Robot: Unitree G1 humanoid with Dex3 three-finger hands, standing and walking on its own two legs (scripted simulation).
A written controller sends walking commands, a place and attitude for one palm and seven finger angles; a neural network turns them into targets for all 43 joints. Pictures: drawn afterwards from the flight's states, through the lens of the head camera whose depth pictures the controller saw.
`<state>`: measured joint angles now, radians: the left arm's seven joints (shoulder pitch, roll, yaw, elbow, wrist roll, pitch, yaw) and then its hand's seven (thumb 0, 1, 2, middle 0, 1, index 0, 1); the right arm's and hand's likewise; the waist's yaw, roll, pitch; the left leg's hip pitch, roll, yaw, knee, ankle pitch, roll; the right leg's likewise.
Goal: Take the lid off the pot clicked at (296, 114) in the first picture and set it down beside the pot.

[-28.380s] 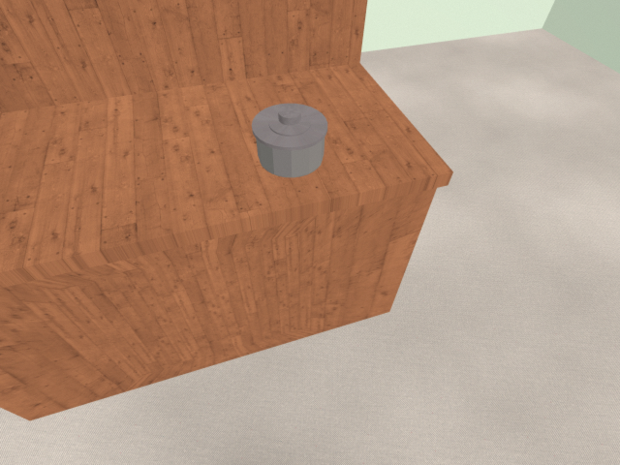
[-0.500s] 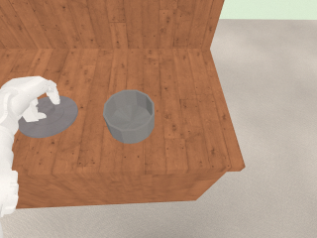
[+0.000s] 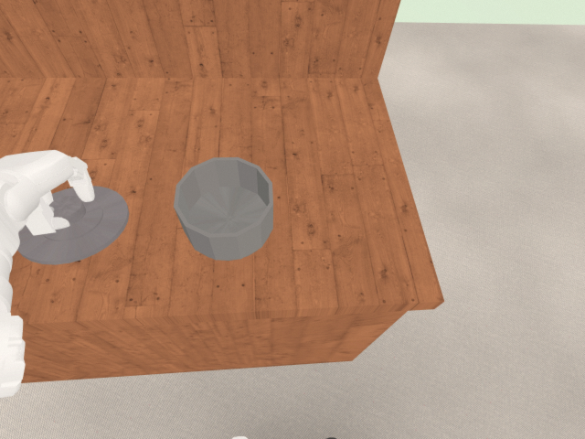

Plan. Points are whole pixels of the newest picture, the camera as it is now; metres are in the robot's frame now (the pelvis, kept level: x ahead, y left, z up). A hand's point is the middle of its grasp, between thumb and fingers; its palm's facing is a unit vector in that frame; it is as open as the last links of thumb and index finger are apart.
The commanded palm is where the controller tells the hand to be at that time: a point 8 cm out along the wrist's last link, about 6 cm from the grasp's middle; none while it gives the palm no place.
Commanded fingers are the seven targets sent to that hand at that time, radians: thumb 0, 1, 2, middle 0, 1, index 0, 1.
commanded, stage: lower the lid onto the table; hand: left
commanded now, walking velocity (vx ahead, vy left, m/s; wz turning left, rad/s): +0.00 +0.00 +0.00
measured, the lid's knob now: (67, 210) +0.44 +0.33 -0.01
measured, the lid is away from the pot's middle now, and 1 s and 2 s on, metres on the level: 0.24 0.25 0.25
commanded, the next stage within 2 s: open the fingers wide in 0.40 s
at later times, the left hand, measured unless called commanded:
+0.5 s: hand (50, 218) +0.41 +0.33 +0.02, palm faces -0.46 -0.10 -0.88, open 7.8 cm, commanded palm +0.43 +0.32 +0.06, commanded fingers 0.00 0.59 1.04 -0.89 -1.03 -0.83 -1.00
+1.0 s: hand (48, 224) +0.41 +0.34 +0.01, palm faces -0.47 -0.09 -0.88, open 7.9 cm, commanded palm +0.43 +0.33 +0.06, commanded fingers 0.00 0.21 0.77 -0.54 -0.93 -0.52 -0.93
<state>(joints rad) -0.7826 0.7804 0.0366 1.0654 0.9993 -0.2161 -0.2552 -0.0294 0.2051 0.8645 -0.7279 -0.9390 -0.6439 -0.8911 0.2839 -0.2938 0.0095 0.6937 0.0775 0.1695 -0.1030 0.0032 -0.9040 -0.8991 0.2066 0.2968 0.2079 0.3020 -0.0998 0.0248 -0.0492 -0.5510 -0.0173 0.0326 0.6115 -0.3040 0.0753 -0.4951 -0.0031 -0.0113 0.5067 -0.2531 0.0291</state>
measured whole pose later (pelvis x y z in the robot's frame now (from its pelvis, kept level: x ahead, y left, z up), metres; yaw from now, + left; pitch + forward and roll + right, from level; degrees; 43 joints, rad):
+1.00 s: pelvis -0.02 +0.01 -0.02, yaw -1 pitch +17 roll -4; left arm -0.80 0.80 0.04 1.09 1.01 -0.24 -0.22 0.00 0.23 0.83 -0.66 -0.97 -0.59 -0.93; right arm 0.33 -0.29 0.02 0.67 0.08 0.19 -0.09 0.00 -0.90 -0.90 0.21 0.30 0.21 0.30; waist -0.11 0.03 -0.09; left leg -0.72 -0.01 0.04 0.78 -0.36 0.10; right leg -0.66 0.00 0.00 0.67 -0.30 0.02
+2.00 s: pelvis -0.01 +0.03 -0.01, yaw -1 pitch +14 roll -4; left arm -0.80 0.73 -0.02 1.06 0.99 -0.16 -0.17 0.00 -0.03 0.69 -0.38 -0.83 -0.38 -0.82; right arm 0.33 -0.28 0.01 0.69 0.08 0.18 -0.07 0.00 -0.90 -0.90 0.21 0.30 0.21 0.30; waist -0.10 0.03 -0.09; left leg -0.61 -0.03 0.05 0.70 -0.33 0.12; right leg -0.54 -0.02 0.01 0.57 -0.27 0.00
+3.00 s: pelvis +0.00 +0.02 +0.01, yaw +1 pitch +10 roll -3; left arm -0.89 0.79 0.00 0.95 0.93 -0.16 -0.38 0.00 -0.03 0.69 -0.38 -0.82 -0.38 -0.82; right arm 0.28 -0.29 0.02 0.67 0.09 0.18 -0.07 0.00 -0.90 -0.90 0.21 0.30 0.21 0.30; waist -0.07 0.04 -0.05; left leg -0.42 -0.05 0.03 0.51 -0.26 0.10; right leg -0.35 -0.03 -0.01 0.40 -0.21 0.03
